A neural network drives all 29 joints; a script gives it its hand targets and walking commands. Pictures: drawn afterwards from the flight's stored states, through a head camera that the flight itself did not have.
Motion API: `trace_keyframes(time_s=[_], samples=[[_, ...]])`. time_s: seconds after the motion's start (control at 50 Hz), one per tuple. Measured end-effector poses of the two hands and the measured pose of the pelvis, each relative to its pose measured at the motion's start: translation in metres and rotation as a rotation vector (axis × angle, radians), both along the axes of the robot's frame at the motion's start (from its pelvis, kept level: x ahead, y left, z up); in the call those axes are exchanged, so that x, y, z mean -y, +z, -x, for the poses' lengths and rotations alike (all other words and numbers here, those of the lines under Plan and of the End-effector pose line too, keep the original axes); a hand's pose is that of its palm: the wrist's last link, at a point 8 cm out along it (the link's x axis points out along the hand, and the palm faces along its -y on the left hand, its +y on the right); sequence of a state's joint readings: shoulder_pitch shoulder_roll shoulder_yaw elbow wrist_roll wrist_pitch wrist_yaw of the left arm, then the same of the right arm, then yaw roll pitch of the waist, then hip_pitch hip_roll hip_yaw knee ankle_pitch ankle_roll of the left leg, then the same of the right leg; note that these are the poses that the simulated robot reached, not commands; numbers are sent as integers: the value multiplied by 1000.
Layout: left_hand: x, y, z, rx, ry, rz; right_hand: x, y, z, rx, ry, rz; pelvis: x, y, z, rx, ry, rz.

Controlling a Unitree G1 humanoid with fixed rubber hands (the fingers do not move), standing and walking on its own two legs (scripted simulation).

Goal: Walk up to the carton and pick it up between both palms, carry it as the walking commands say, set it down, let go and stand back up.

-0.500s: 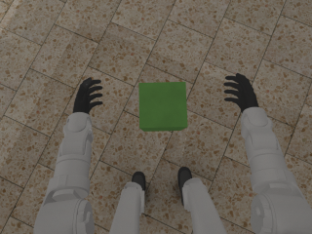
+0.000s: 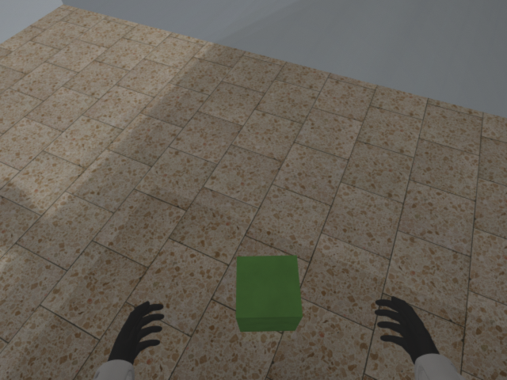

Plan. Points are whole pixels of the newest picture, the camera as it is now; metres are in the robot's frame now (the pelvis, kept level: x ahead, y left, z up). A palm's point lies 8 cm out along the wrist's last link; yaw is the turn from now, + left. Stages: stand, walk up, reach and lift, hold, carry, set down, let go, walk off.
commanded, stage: let go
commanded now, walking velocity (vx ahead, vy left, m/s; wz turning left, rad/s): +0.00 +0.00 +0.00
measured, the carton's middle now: (267, 295) +0.43 -0.02 -0.65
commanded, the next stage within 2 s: stand in 0.50 s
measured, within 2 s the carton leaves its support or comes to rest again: neither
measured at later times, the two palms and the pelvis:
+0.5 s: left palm (114, 375) +0.17 +0.23 -0.06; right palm (432, 364) +0.17 -0.23 -0.06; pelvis +0.00 +0.00 +0.00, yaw +0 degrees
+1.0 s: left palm out of the picture +0.11 +0.26 -0.12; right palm out of the picture +0.12 -0.27 -0.12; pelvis +0.06 -0.01 -0.01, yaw +1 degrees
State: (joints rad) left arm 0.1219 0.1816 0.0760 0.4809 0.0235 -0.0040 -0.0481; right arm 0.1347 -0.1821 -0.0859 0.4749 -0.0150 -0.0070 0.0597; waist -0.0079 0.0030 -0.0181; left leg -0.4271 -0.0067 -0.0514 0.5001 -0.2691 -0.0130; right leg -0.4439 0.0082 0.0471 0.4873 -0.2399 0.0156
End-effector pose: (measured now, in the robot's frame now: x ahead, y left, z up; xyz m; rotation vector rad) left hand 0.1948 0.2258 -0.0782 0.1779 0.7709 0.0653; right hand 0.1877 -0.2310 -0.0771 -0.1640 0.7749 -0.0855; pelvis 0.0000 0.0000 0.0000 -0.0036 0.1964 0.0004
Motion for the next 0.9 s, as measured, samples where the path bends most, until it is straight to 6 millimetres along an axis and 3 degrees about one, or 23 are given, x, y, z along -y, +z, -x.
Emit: trace_keyframes(time_s=[0.18, 0.5, 0.7, 0.9], samples=[[-8, 16, 31, -15, 3, 3, -3, 15, 26, -13, 15, -6, -3, 7, -7, 177, 1, 1], [-4, 20, 28, -18, 6, 0, 3, 18, 22, -27, 17, 5, 2, 4, -4, 269, 2, 2], [-32, -14, 66, -123, 65, -116, 37, -16, 61, -136, -32, 121, 5, -2, -27, 157, 10, -2], [-35, -33, 78, -229, 105, -115, 40, -33, 61, -216, -51, 124, 6, -8, -49, 131, 14, -3]])
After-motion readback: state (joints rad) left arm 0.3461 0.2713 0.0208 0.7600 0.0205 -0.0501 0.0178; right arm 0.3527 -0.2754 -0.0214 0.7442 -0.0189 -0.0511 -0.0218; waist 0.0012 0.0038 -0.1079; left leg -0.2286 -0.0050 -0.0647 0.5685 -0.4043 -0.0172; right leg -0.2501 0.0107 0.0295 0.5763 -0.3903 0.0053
